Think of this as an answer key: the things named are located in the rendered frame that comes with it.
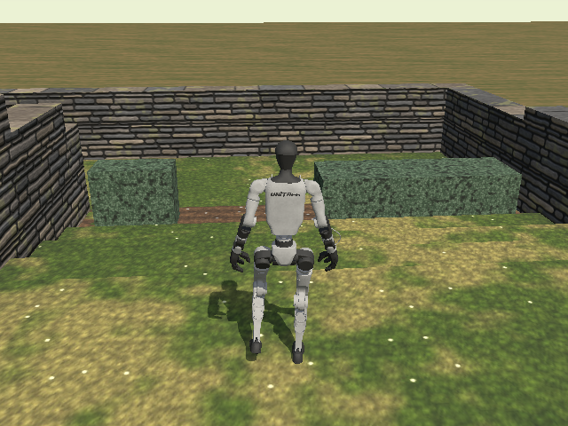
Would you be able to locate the humanoid robot head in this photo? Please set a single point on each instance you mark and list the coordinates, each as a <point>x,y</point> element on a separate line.
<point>286,152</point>

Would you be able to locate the robot left forearm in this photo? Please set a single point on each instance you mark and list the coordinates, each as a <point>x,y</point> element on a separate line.
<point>241,237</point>

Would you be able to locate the left robot upper arm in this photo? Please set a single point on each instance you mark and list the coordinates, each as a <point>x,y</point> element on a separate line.
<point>256,187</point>

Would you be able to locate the robot right forearm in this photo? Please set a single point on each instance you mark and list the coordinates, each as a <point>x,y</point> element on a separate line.
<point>327,238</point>

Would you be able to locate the robot right hand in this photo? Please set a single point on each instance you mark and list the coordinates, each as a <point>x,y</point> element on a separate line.
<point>333,257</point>

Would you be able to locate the robot left hand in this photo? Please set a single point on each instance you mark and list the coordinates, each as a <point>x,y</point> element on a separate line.
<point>235,258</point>

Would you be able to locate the right robot upper arm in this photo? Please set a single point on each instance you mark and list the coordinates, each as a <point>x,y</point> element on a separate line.
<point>313,188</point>

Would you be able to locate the robot right shin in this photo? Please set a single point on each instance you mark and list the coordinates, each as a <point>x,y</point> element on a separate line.
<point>300,324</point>

